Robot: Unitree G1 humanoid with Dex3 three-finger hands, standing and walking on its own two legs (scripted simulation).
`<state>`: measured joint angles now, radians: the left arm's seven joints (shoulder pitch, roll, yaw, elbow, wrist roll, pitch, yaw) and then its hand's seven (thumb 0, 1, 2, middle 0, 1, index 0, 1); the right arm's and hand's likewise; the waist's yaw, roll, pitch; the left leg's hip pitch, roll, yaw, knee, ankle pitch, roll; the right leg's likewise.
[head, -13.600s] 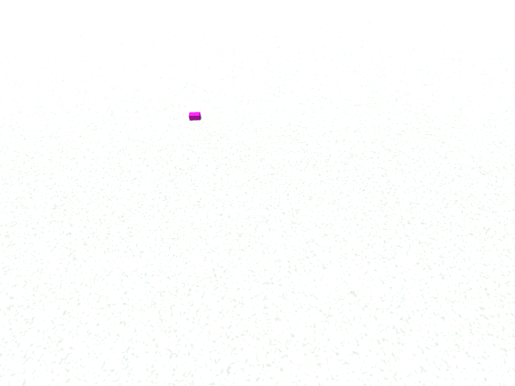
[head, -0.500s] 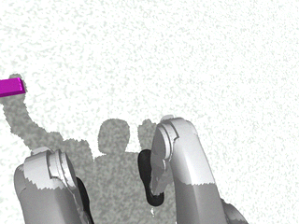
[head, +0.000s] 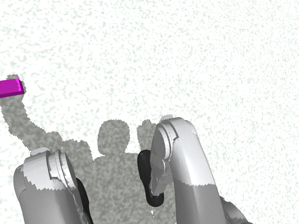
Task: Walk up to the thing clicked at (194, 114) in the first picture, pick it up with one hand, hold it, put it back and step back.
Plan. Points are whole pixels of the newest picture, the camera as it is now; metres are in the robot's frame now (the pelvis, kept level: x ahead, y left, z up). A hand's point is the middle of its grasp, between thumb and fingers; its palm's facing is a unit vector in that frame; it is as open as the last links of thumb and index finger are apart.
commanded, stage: approach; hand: left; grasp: from above
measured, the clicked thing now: (8, 88) +0.52 +0.29 -0.30
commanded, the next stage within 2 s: close in in 0.56 s
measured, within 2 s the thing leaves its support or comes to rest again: neither
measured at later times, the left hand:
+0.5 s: hand out of the picture +0.50 +0.28 -0.17, palm faces -0.48 -0.06 -0.88, open 11.3 cm
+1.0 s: hand out of the picture +0.50 +0.30 -0.19, palm faces -0.47 -0.07 -0.88, open 12.2 cm
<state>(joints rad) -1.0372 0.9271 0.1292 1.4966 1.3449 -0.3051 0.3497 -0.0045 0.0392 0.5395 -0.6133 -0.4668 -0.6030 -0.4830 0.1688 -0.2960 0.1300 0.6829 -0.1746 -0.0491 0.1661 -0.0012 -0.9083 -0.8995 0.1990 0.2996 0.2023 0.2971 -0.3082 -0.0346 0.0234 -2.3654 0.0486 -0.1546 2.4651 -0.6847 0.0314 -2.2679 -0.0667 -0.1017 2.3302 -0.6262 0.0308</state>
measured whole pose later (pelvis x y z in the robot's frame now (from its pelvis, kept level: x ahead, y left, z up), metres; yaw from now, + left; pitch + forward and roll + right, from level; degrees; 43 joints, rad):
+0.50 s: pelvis +0.00 +0.00 +0.00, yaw -1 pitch +33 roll -10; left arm -1.09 0.90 0.15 1.54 1.32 -0.19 0.33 0.00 -0.07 0.63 -0.48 -0.59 -0.48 -0.59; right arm 0.22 -0.31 0.17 0.63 -0.16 -0.04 0.16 0.00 -0.90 -0.89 0.20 0.30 0.20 0.30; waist -0.38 0.00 0.05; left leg -2.36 0.06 -0.16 2.45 -0.68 0.03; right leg -2.28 -0.05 -0.11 2.31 -0.61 0.03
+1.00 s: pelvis +0.00 +0.00 +0.00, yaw -1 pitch +32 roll -12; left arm -1.13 0.94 0.10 1.57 1.35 -0.25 0.36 0.00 -0.17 0.70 -0.40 -0.64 -0.40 -0.64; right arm 0.17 -0.31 0.18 0.63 -0.18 -0.07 0.16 0.00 -0.90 -0.89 0.20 0.30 0.20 0.30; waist -0.37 -0.05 0.06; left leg -2.37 0.05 -0.17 2.47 -0.69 0.03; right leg -2.27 -0.06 -0.11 2.32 -0.63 0.03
